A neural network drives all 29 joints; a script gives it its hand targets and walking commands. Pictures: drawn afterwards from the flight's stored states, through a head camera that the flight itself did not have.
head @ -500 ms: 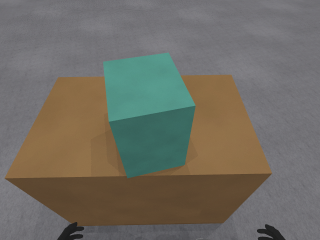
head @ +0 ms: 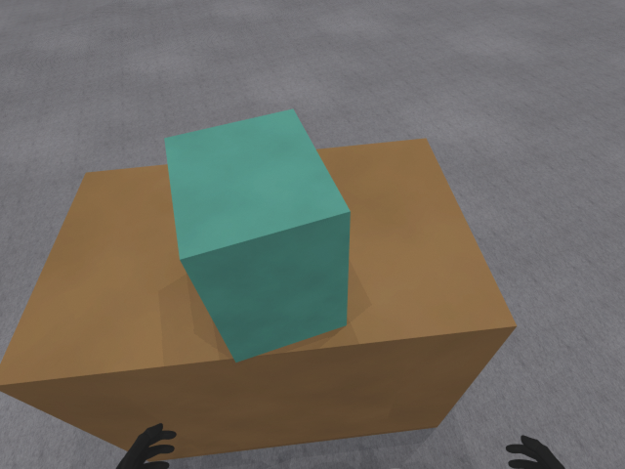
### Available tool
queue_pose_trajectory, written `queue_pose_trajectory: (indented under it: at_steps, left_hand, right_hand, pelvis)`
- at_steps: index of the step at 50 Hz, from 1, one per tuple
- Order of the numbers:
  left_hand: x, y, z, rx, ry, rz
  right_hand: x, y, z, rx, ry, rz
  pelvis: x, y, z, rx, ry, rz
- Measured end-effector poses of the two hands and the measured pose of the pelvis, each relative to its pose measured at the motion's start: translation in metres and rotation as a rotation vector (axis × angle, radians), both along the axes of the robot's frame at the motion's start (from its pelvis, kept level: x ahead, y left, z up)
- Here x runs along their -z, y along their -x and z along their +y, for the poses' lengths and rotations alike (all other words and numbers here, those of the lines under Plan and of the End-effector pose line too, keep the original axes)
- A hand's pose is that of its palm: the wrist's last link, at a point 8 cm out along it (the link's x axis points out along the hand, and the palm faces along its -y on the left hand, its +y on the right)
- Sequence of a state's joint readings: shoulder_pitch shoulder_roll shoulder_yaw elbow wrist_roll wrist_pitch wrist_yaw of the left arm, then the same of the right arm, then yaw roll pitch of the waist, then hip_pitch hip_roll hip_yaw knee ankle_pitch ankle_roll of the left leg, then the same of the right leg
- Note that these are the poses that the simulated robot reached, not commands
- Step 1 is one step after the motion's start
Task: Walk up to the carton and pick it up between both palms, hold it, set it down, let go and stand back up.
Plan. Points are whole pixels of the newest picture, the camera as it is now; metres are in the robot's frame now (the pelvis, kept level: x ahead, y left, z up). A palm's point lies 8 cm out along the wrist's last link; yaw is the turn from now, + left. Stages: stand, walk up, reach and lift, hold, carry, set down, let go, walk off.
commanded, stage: walk up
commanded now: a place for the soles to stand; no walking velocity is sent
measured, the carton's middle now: (263, 240) +0.43 +0.11 +0.03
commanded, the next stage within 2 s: none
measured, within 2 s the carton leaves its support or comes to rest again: neither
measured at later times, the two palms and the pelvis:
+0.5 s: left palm out of the picture +0.09 +0.39 -0.10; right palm out of the picture +0.06 -0.16 -0.08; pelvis -0.01 +0.11 +0.00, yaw -1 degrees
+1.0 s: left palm out of the picture +0.11 +0.36 -0.09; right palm out of the picture +0.09 -0.17 -0.08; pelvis +0.00 +0.10 +0.01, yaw +0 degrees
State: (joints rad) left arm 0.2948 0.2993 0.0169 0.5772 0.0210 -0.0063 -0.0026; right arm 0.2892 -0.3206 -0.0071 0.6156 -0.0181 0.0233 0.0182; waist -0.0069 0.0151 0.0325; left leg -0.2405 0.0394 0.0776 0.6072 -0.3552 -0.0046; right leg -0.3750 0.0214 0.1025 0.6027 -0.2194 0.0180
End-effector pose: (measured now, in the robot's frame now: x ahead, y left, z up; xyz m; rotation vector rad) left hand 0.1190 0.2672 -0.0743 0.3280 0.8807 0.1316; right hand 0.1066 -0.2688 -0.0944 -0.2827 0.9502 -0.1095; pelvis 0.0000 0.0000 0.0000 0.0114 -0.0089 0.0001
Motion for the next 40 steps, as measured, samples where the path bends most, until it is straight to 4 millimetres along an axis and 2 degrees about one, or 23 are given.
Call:
queue_pose_trajectory:
  at_steps: [3,7,11,14,16,20,24,32,36,40]
  left_hand:
    - [-0.002,0.003,0.013,-0.001,-0.059,0.000]
    - [-0.005,0.031,0.048,-0.053,-0.132,0.061]
    - [-0.001,0.054,0.087,-0.089,-0.150,0.108]
    - [0.013,0.055,0.115,-0.091,-0.129,0.106]
    - [0.024,0.051,0.127,-0.089,-0.101,0.101]
    - [0.028,0.039,0.127,-0.061,-0.039,0.092]
    - [0.027,0.031,0.120,-0.025,0.015,0.095]
    - [0.021,0.010,0.104,0.008,0.044,0.066]
    - [0.012,-0.001,0.101,0.004,0.053,0.027]
    - [0.007,-0.004,0.099,0.003,0.052,0.013]
  right_hand:
    - [0.002,0.004,-0.005,-0.026,0.041,0.044]
    - [0.000,0.006,0.001,-0.037,0.071,0.072]
    - [0.004,0.009,0.031,-0.032,0.045,0.069]
    - [0.010,0.017,0.058,-0.017,0.040,0.051]
    - [0.013,0.029,0.073,0.008,0.046,0.049]
    - [0.003,0.047,0.097,0.062,0.047,0.059]
    - [-0.010,0.050,0.109,0.072,0.054,0.050]
    - [-0.008,0.047,0.109,0.070,0.034,0.049]
    - [-0.010,0.037,0.111,0.051,0.018,0.020]
    - [-0.013,0.025,0.109,0.033,0.015,-0.019]
  pelvis:
    - [0.002,0.004,0.007,-0.005,-0.003,-0.001]
    - [0.000,0.012,0.026,-0.005,-0.007,-0.008]
    - [0.004,0.018,0.051,0.004,0.002,-0.014]
    - [0.015,0.021,0.075,0.009,0.010,-0.018]
    - [0.020,0.023,0.089,0.016,0.006,-0.035]
    - [0.011,0.020,0.102,0.021,0.027,-0.037]
    - [0.001,0.016,0.110,0.023,0.034,-0.022]
    - [-0.001,0.011,0.112,0.015,0.035,-0.012]
    - [-0.004,0.007,0.109,0.010,0.020,-0.010]
    - [-0.005,0.006,0.106,0.006,0.015,-0.010]
